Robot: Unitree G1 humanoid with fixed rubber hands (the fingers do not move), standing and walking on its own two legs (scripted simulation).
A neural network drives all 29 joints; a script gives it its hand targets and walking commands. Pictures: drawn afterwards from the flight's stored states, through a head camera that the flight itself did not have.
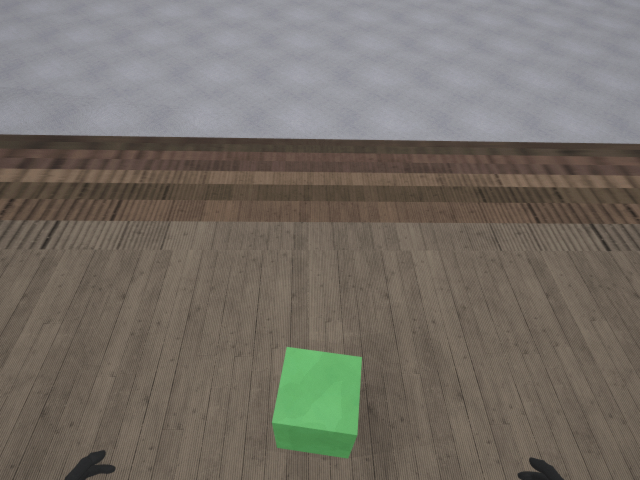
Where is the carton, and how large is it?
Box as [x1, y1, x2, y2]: [272, 347, 361, 458]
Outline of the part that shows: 287,347 272,419 272,425 277,447 347,458 357,433 361,357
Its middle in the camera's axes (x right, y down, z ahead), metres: +0.00 +0.46 +1.09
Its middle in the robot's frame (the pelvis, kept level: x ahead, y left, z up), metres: +0.42 -0.01 -0.66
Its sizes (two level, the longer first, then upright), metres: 0.210 0.200 0.250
